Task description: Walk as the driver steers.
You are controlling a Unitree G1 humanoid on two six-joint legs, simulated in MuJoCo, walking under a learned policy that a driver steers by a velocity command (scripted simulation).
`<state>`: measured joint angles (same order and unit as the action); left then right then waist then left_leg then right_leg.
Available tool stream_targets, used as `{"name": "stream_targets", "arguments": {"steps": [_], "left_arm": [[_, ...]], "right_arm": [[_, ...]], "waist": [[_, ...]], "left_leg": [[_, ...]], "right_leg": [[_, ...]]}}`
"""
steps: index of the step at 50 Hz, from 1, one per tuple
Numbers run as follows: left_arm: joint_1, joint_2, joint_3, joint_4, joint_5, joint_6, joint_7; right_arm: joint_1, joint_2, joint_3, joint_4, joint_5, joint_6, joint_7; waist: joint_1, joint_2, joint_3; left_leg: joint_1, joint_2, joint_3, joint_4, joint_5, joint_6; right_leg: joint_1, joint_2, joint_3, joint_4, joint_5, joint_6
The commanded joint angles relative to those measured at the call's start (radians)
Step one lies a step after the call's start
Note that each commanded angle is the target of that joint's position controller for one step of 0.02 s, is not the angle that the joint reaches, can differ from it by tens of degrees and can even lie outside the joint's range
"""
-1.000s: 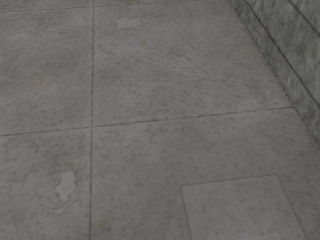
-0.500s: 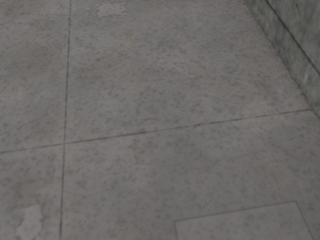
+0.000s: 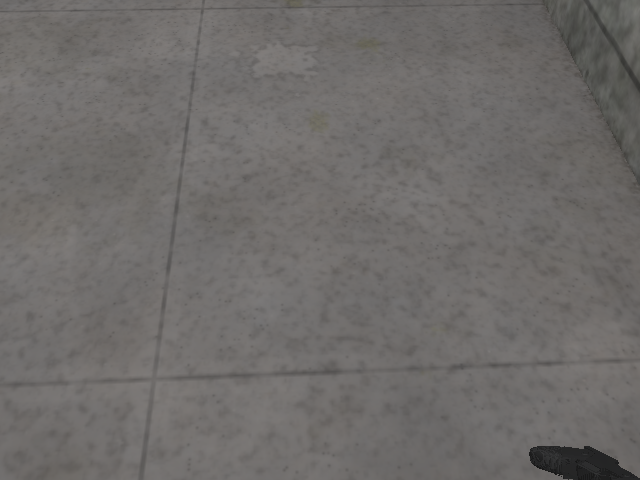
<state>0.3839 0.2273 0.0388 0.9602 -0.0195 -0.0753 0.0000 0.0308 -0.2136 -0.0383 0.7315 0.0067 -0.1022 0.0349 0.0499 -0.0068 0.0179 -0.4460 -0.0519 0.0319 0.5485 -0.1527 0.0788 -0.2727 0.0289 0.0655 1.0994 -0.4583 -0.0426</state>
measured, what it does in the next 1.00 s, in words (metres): walks ahead, turning left: right foot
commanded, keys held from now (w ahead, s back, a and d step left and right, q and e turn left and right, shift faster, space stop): w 0.38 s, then w+q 0.62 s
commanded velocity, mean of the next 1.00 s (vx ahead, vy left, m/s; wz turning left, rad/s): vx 0.50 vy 0.00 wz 0.24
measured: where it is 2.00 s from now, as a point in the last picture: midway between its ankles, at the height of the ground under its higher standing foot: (289, 332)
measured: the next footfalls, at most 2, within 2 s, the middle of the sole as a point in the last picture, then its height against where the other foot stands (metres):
right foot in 0.48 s outside the picture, level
left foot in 1.04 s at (276, 386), level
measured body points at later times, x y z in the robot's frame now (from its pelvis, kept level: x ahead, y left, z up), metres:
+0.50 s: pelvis +0.26 -0.04 +0.00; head +0.30 -0.04 +0.45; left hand +0.51 +0.18 -0.08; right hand +0.22 -0.31 -0.14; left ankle +0.09 +0.07 -0.72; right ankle +0.38 -0.14 -0.73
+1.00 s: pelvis +0.51 -0.01 +0.00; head +0.54 +0.01 +0.45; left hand +0.43 +0.26 -0.14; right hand +0.78 -0.16 -0.09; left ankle +0.62 +0.15 -0.71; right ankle +0.38 -0.15 -0.73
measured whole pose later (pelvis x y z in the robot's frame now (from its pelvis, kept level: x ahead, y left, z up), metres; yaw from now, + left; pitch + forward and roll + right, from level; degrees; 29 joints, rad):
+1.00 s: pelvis +0.51 -0.01 +0.00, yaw +17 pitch +2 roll -2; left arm 0.32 0.27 0.07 0.94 -0.01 -0.05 0.01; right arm 0.06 -0.24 -0.05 0.71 0.02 -0.02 0.05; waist 0.07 0.02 0.04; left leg -0.59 0.06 0.04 0.65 -0.11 0.07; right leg 0.12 -0.02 -0.28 0.26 -0.38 0.03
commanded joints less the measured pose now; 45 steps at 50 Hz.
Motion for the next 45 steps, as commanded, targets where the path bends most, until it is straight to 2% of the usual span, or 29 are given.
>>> {"name": "stream_targets", "arguments": {"steps": [1, 2, 4, 5, 7, 10, 14, 19, 21, 22, 23, 24, 25, 26, 27, 28, 29, 30, 31, 32, 33, 36, 37, 38, 41, 42, 43, 45], "left_arm": [[-0.078, 0.131, 0.04, -0.099, 0.008, -0.022, 0.015], [-0.06, 0.113, 0.04, -0.102, 0.013, -0.012, 0.016], [-0.046, 0.079, 0.041, -0.099, 0.011, 0.003, 0.014], [-0.061, 0.068, 0.041, -0.106, 0.011, 0.007, 0.015], [-0.15, 0.077, 0.045, -0.137, 0.017, 0.008, 0.017], [-0.257, 0.067, 0.042, -0.173, 0.022, 0.004, 0.01], [-0.387, 0.059, 0.032, -0.216, 0.014, -0.001, -0.003], [-0.536, 0.061, 0.016, -0.283, 0.001, -0.018, -0.03], [-0.535, 0.078, 0.019, -0.297, 0.001, -0.032, -0.041], [-0.491, 0.097, 0.027, -0.29, 0.001, -0.037, -0.042], [-0.389, 0.123, 0.041, -0.262, 0.005, -0.042, -0.039], [-0.203, 0.181, 0.065, -0.21, 0.012, -0.045, -0.031], [0.011, 0.271, 0.086, -0.178, 0.026, -0.041, -0.016], [0.023, 0.282, 0.085, -0.161, 0.031, -0.033, -0.023], [-0.004, 0.176, 0.061, -0.171, 0.024, -0.028, -0.02], [-0.083, 0.137, 0.047, -0.181, 0.016, -0.028, -0.015], [-0.15, 0.116, 0.039, -0.185, 0.018, -0.03, -0.018], [-0.19, 0.094, 0.034, -0.183, 0.023, -0.034, -0.022], [-0.209, 0.083, 0.031, -0.177, 0.032, -0.039, -0.024], [-0.211, 0.069, 0.027, -0.164, 0.042, -0.05, -0.023], [-0.208, 0.075, 0.03, -0.152, 0.042, -0.057, -0.021], [-0.191, 0.107, 0.04, -0.118, 0.042, -0.061, -0.009], [-0.184, 0.129, 0.045, -0.113, 0.042, -0.055, -0.003], [-0.176, 0.145, 0.051, -0.109, 0.035, -0.048, 0.001], [-0.164, 0.164, 0.055, -0.106, 0.031, -0.037, 0.01], [-0.148, 0.167, 0.056, -0.099, 0.021, -0.037, 0.015], [-0.122, 0.182, 0.059, -0.091, 0.025, -0.03, 0.015], [-0.073, 0.188, 0.062, -0.071, 0.018, -0.011, 0.015]], "right_arm": [[0.151, -0.121, -0.04, 0.001, -0.006, -0.005, -0.002], [0.142, -0.108, -0.037, 0.005, -0.015, -0.01, 0.0], [0.157, -0.1, -0.036, 0.021, -0.011, -0.016, 0.001], [0.175, -0.113, -0.04, 0.033, -0.01, -0.017, -0.004], [0.215, -0.139, -0.047, 0.054, -0.007, -0.013, -0.016], [0.281, -0.144, -0.043, 0.089, 0.0, -0.005, -0.031], [0.348, -0.164, -0.042, 0.13, 0.008, -0.002, -0.036], [0.429, -0.177, -0.042, 0.179, 0.011, 0.014, -0.04], [0.434, -0.186, -0.044, 0.19, 0.014, 0.024, -0.045], [0.418, -0.2, -0.048, 0.187, 0.014, 0.027, -0.047], [0.388, -0.211, -0.049, 0.179, 0.016, 0.031, -0.048], [0.357, -0.199, -0.042, 0.161, 0.009, 0.03, -0.045], [0.338, -0.15, -0.024, 0.122, -0.015, 0.023, -0.045], [0.5, -0.044, 0.003, 0.135, 0.016, 0.006, -0.039], [0.438, -0.172, -0.028, 0.149, 0.039, 0.001, -0.041], [0.352, -0.202, -0.041, 0.121, 0.047, 0.002, -0.044], [0.31, -0.18, -0.041, 0.116, 0.039, 0.008, -0.05], [0.292, -0.163, -0.047, 0.111, 0.026, 0.018, -0.053], [0.312, -0.138, -0.048, 0.113, 0.026, 0.031, -0.05], [0.331, -0.12, -0.05, 0.125, 0.031, 0.046, -0.052], [0.33, -0.106, -0.051, 0.119, 0.031, 0.058, -0.053], [0.263, -0.105, -0.057, 0.08, 0.026, 0.078, -0.057], [0.221, -0.097, -0.053, 0.057, 0.021, 0.072, -0.048], [0.202, -0.094, -0.051, 0.045, 0.017, 0.066, -0.042], [0.119, -0.09, -0.041, 0.017, 0.015, 0.059, -0.019], [0.078, -0.089, -0.038, -0.004, 0.014, 0.058, -0.016], [0.043, -0.081, -0.033, -0.02, 0.014, 0.058, -0.008], [-0.013, -0.073, -0.026, -0.058, 0.016, 0.059, 0.005]], "waist": [[-0.078, 0.009, -0.075], [-0.044, 0.036, -0.083], [-0.024, 0.065, -0.09], [-0.022, 0.07, -0.085], [-0.039, 0.063, -0.047], [-0.065, 0.062, -0.019], [-0.103, 0.074, 0.016], [-0.149, 0.075, 0.066], [-0.13, 0.088, 0.057], [-0.099, 0.102, 0.031], [-0.037, 0.108, -0.03], [0.043, 0.096, -0.151], [0.114, -0.04, -0.327], [0.039, -0.302, -0.466], [0.069, -0.174, -0.365], [0.052, -0.132, -0.211], [0.017, -0.058, -0.136], [-0.009, -0.052, -0.079], [-0.038, -0.078, -0.06], [-0.039, -0.094, -0.052], [-0.047, -0.095, -0.035], [-0.05, -0.059, 0.016], [-0.051, -0.057, 0.023], [-0.048, -0.048, 0.025], [-0.023, -0.037, 0.043], [-0.005, -0.018, 0.059], [0.006, -0.029, 0.066], [0.023, -0.02, 0.082]], "left_leg": [[0.425, 0.309, -0.407, -0.275, 0.209, 0.172], [0.362, 0.285, -0.364, -0.303, 0.246, 0.162], [0.309, 0.26, -0.298, -0.343, 0.289, 0.16], [0.299, 0.256, -0.272, -0.359, 0.295, 0.161], [0.301, 0.254, -0.245, -0.387, 0.292, 0.156], [0.322, 0.232, -0.199, -0.397, 0.297, 0.128], [0.346, 0.22, -0.16, -0.395, 0.238, 0.102], [0.493, 0.28, -0.187, -0.334, 0.25, 0.118], [0.518, 0.297, -0.216, -0.282, 0.331, 0.108], [0.51, 0.294, -0.22, -0.237, 0.437, 0.099], [0.48, 0.263, -0.199, -0.14, 0.582, 0.083], [0.362, 0.208, -0.165, 0.04, 0.594, 0.056], [0.124, 0.119, -0.112, 0.368, 0.24, 0.016], [-0.199, -0.005, -0.137, 0.64, -0.431, -0.026], [-0.279, 0.05, -0.21, 0.739, -0.416, -0.027], [-0.312, 0.092, -0.18, 0.736, -0.317, -0.028], [-0.269, 0.132, -0.157, 0.7, -0.239, -0.036], [-0.236, 0.156, -0.152, 0.658, -0.186, -0.041], [-0.185, 0.177, -0.154, 0.638, -0.146, -0.041], [-0.154, 0.18, -0.152, 0.62, -0.098, -0.043], [-0.157, 0.181, -0.146, 0.611, -0.077, -0.047], [-0.227, 0.185, -0.163, 0.526, 0.014, -0.059], [-0.259, 0.184, -0.164, 0.48, 0.044, -0.064], [-0.265, 0.186, -0.159, 0.431, 0.081, -0.065], [-0.243, 0.181, -0.103, 0.278, 0.191, -0.062], [-0.247, 0.175, -0.084, 0.235, 0.207, -0.058], [-0.254, 0.176, -0.067, 0.204, 0.201, -0.054], [-0.291, 0.168, -0.041, 0.155, 0.17, -0.044]], "right_leg": [[-0.429, -0.114, 0.022, 0.091, 0.126, 0.006], [-0.365, -0.137, 0.032, 0.057, 0.162, 0.005], [-0.316, -0.147, 0.021, 0.0, 0.194, 0.011], [-0.327, -0.149, 0.014, -0.029, 0.221, 0.017], [-0.397, -0.155, 0.008, -0.121, 0.321, 0.031], [-0.433, -0.147, -0.002, -0.273, 0.471, 0.04], [-0.397, -0.118, -0.022, -0.444, 0.586, 0.038], [-0.437, -0.088, -0.051, -0.563, 0.476, 0.018], [-0.371, -0.07, -0.055, -0.613, 0.403, -0.005], [-0.279, -0.047, -0.068, -0.633, 0.377, -0.018], [-0.111, -0.018, -0.092, -0.668, 0.392, -0.039], [0.176, -0.055, -0.059, -0.636, 0.448, -0.078], [0.514, -0.279, 0.172, -0.598, 0.507, -0.146], [0.764, -0.483, 0.576, -0.698, 0.359, -0.28], [0.67, -0.442, 0.547, -0.75, 0.254, -0.241], [0.516, -0.407, 0.385, -0.781, 0.285, -0.192], [0.372, -0.363, 0.285, -0.821, 0.348, -0.167], [0.268, -0.327, 0.207, -0.862, 0.383, -0.154], [0.202, -0.3, 0.143, -0.898, 0.396, -0.142], [0.175, -0.281, 0.08, -0.925, 0.411, -0.133], [0.15, -0.274, 0.038, -0.941, 0.45, -0.135], [0.133, -0.283, -0.044, -0.971, 0.523, -0.138], [0.143, -0.287, -0.057, -0.97, 0.56, -0.139], [0.161, -0.287, -0.082, -0.976, 0.577, -0.139], [0.187, -0.271, -0.168, -0.981, 0.576, -0.12], [0.204, -0.278, -0.185, -0.986, 0.577, -0.115], [0.233, -0.286, -0.196, -0.977, 0.577, -0.116], [0.318, -0.316, -0.211, -0.948, 0.619, -0.12]]}}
